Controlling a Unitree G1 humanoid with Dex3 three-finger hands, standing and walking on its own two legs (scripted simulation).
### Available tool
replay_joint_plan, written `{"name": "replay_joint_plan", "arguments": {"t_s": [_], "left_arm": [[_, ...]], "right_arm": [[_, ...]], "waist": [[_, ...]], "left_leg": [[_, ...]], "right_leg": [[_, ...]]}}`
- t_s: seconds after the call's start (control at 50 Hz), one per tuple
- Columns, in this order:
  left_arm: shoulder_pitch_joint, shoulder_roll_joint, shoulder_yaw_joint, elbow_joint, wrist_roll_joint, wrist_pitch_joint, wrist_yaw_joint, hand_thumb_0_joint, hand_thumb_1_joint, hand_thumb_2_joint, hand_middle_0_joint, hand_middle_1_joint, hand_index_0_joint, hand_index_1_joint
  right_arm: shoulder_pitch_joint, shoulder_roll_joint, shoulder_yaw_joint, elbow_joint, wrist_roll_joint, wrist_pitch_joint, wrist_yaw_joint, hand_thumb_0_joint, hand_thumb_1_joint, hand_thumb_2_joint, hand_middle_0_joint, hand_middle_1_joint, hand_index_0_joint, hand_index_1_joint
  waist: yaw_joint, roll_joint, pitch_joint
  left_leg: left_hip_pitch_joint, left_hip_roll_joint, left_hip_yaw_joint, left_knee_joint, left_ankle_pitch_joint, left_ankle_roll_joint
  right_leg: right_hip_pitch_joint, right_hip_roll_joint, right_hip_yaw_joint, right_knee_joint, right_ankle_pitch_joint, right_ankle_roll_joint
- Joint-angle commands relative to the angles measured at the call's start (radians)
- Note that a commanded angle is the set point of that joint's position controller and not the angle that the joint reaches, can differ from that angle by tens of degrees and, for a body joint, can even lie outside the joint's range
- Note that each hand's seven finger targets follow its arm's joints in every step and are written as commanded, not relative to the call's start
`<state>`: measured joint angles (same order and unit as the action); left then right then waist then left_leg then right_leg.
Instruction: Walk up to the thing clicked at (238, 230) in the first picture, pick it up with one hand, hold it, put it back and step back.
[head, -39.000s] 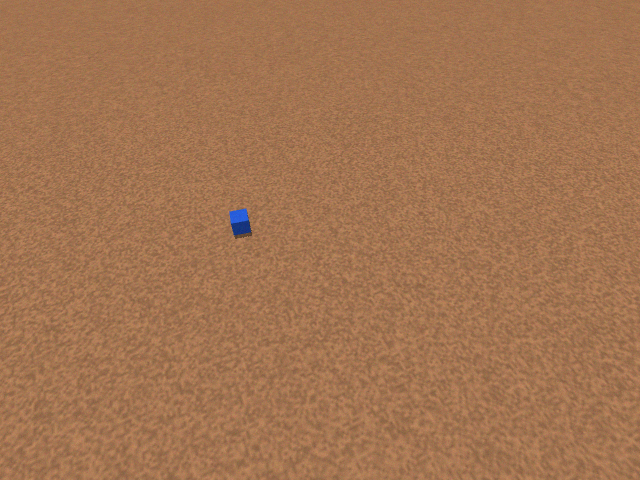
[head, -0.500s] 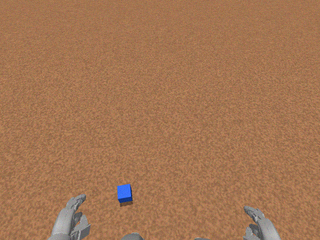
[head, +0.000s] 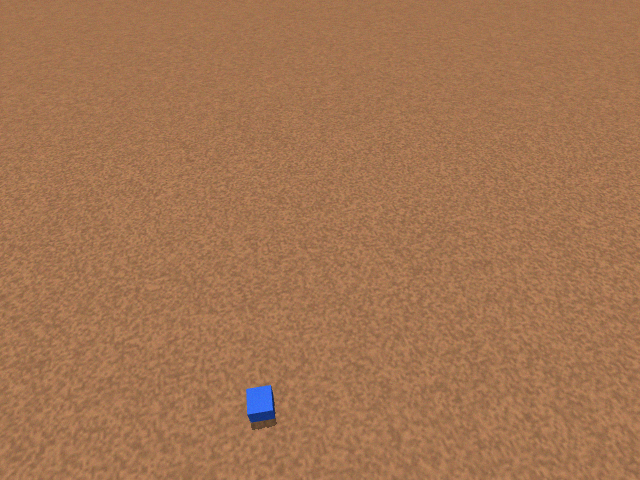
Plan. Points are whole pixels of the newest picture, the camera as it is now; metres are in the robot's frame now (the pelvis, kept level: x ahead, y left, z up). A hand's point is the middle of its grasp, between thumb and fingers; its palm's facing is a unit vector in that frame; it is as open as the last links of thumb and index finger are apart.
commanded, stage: stand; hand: left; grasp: from above
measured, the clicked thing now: (260, 403) +0.46 +0.21 -0.73
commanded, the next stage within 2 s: step back in 1.90 s
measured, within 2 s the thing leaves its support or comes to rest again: neither
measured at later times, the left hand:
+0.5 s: hand out of the picture +0.06 +0.23 -0.15, palm faces +0.03 -0.94 -0.34, open 7.4 cm
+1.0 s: hand out of the picture +0.09 +0.24 -0.15, palm faces +0.03 -0.94 -0.34, open 7.4 cm
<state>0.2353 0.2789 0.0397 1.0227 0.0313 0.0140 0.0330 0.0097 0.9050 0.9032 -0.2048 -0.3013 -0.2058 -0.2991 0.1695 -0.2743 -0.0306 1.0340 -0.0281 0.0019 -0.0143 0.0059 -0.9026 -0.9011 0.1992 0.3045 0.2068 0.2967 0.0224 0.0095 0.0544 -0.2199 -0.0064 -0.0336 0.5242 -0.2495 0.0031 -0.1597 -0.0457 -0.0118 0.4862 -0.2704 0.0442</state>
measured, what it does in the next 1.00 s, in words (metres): stands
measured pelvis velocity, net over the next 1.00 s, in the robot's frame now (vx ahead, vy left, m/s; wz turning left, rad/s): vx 0.02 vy -0.01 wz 0.00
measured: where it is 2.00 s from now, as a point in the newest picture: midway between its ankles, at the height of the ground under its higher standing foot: outside the picture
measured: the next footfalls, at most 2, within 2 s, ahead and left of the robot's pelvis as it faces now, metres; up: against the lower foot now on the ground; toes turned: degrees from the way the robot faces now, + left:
none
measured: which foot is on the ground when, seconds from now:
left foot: down 0.00-1.00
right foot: down 0.00-1.00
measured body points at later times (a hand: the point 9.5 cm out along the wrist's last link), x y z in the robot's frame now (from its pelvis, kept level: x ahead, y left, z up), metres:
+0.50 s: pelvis +0.01 -0.01 +0.01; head +0.01 -0.01 +0.46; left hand +0.05 +0.28 -0.13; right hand +0.07 -0.30 -0.13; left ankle +0.02 +0.12 -0.74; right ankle +0.00 -0.15 -0.74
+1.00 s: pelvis +0.02 -0.01 +0.01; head +0.02 -0.01 +0.46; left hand +0.09 +0.28 -0.12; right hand +0.09 -0.30 -0.13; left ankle +0.02 +0.12 -0.74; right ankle +0.00 -0.15 -0.74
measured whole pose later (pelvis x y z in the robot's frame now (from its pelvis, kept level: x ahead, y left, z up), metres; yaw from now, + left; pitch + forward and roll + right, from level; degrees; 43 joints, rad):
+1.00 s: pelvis +0.02 -0.01 +0.01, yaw +0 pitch -3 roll +0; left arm 0.10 0.31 0.04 1.15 0.02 0.00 0.02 0.01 0.90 0.90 -0.21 -0.30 -0.21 -0.30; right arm 0.10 -0.32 -0.01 1.14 -0.01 -0.01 -0.01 0.00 -0.90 -0.90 0.20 0.30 0.21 0.30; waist 0.01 0.01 0.06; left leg -0.12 0.01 -0.04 0.36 -0.19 -0.01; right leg -0.07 -0.03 -0.02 0.33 -0.21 0.03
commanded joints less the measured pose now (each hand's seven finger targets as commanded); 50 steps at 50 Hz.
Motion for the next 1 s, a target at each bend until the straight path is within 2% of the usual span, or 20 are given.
{"name": "replay_joint_plan", "arguments": {"t_s": [0.0, 0.08, 0.2, 0.3, 0.46, 0.54, 0.72, 0.78, 0.9, 0.98], "left_arm": [[-0.050, 0.194, 0.034, -0.026, 0.003, -0.031, 0.010, 0.000, 0.900, 0.900, -0.200, -0.300, -0.200, -0.301], [-0.054, 0.191, 0.030, 0.011, 0.003, -0.031, 0.010, 0.000, 0.900, 0.900, -0.200, -0.300, -0.200, -0.301], [-0.070, 0.204, 0.029, 0.043, -0.003, -0.034, 0.009, 0.000, 0.900, 0.900, -0.200, -0.300, -0.200, -0.301], [-0.085, 0.212, 0.028, 0.059, -0.003, -0.032, 0.006, 0.000, 0.900, 0.900, -0.200, -0.300, -0.200, -0.301], [-0.100, 0.220, 0.027, 0.078, -0.008, -0.032, 0.001, 0.000, 0.900, 0.900, -0.200, -0.300, -0.200, -0.301], [-0.126, 0.230, 0.029, 0.074, -0.010, -0.034, 0.001, 0.000, 0.900, 0.900, -0.200, -0.300, -0.200, -0.301], [-0.141, 0.231, 0.030, 0.082, -0.013, -0.032, -0.004, 0.000, 0.900, 0.900, -0.200, -0.300, -0.200, -0.301], [-0.142, 0.233, 0.030, 0.081, -0.013, -0.033, -0.005, 0.000, 0.900, 0.900, -0.200, -0.300, -0.200, -0.301], [-0.154, 0.240, 0.031, 0.075, -0.015, -0.034, -0.005, 0.000, 0.900, 0.900, -0.200, -0.300, -0.200, -0.301], [-0.155, 0.237, 0.029, 0.076, -0.012, -0.031, -0.005, 0.000, 0.900, 0.900, -0.200, -0.300, -0.200, -0.301]], "right_arm": [[-0.041, -0.206, -0.046, -0.044, 0.002, -0.024, -0.016, 0.000, -0.900, -0.900, 0.200, 0.300, 0.200, 0.300], [-0.051, -0.205, -0.044, -0.025, 0.003, -0.020, -0.014, 0.000, -0.900, -0.900, 0.200, 0.300, 0.200, 0.300], [-0.053, -0.207, -0.037, 0.004, 0.005, -0.023, -0.013, 0.000, -0.900, -0.900, 0.200, 0.300, 0.200, 0.300], [-0.066, -0.212, -0.032, 0.016, 0.007, -0.023, -0.012, 0.000, -0.900, -0.900, 0.200, 0.300, 0.200, 0.300], [-0.072, -0.229, -0.025, 0.035, 0.010, -0.023, -0.012, 0.000, -0.900, -0.900, 0.200, 0.300, 0.200, 0.300], [-0.069, -0.230, -0.020, 0.039, 0.010, -0.026, -0.012, 0.000, -0.900, -0.900, 0.200, 0.300, 0.200, 0.300], [-0.071, -0.239, -0.014, 0.051, 0.012, -0.027, -0.014, 0.000, -0.900, -0.900, 0.200, 0.300, 0.200, 0.300], [-0.085, -0.245, -0.015, 0.047, 0.012, -0.031, -0.014, 0.000, -0.900, -0.900, 0.200, 0.300, 0.200, 0.300], [-0.086, -0.251, -0.017, 0.047, 0.012, -0.031, -0.015, 0.000, -0.900, -0.900, 0.200, 0.300, 0.200, 0.300], [-0.098, -0.254, -0.017, 0.048, 0.012, -0.028, -0.014, 0.000, -0.900, -0.900, 0.200, 0.300, 0.200, 0.300]], "waist": [[-0.013, 0.006, -0.004], [-0.012, 0.000, -0.002], [-0.010, -0.013, -0.016], [-0.010, -0.006, -0.008], [-0.008, 0.011, -0.026], [-0.013, 0.002, -0.040], [-0.014, 0.006, -0.050], [-0.010, -0.004, -0.072], [-0.015, -0.009, -0.092], [-0.014, -0.008, -0.060]], "left_leg": [[0.013, 0.088, -0.111, -0.177, 0.005, 0.028], [0.022, 0.091, -0.113, -0.194, 0.007, 0.026], [0.058, 0.093, -0.100, -0.197, 0.095, 0.024], [0.064, 0.097, -0.102, -0.212, 0.097, 0.020], [0.070, 0.106, -0.096, -0.217, 0.125, 0.021], [0.083, 0.108, -0.088, -0.213, 0.200, 0.017], [0.093, 0.113, -0.083, -0.218, 0.214, 0.017], [0.120, 0.123, -0.082, -0.208, 0.295, 0.019], [0.135, 0.125, -0.073, -0.195, 0.358, 0.019], [0.116, 0.122, -0.075, -0.212, 0.270, 0.017]], "right_leg": [[-0.004, -0.051, 0.059, -0.133, 0.050, -0.052], [0.014, -0.055, 0.056, -0.156, 0.045, -0.047], [0.040, -0.070, 0.065, -0.183, 0.101, -0.048], [0.038, -0.068, 0.058, -0.191, 0.088, -0.047], [0.071, -0.075, 0.063, -0.201, 0.125, -0.051], [0.080, -0.077, 0.064, -0.202, 0.167, -0.049], [0.093, -0.078, 0.063, -0.198, 0.198, -0.050], [0.097, -0.080, 0.057, -0.189, 0.233, -0.050], [0.111, -0.084, 0.054, -0.186, 0.299, -0.048], [0.092, -0.079, 0.053, -0.205, 0.215, -0.047]]}}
